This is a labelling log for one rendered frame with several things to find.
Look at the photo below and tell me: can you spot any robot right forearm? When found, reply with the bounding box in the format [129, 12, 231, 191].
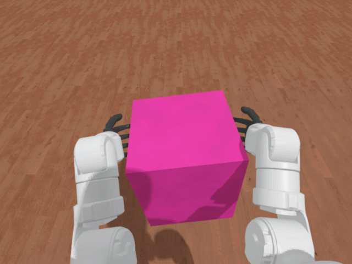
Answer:
[245, 123, 315, 257]

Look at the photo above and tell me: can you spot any carton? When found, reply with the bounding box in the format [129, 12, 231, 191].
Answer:
[125, 90, 249, 226]

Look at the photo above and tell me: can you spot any left robot hand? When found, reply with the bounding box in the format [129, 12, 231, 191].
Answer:
[103, 114, 130, 157]

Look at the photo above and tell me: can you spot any right robot upper arm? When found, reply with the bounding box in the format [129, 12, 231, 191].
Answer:
[245, 217, 342, 264]

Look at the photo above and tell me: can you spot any robot left forearm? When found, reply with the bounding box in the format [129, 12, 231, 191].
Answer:
[70, 131, 124, 264]

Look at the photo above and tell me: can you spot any right robot hand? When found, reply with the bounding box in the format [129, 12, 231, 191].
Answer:
[233, 107, 262, 153]

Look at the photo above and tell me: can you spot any left robot upper arm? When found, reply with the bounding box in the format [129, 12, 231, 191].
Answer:
[71, 226, 137, 264]

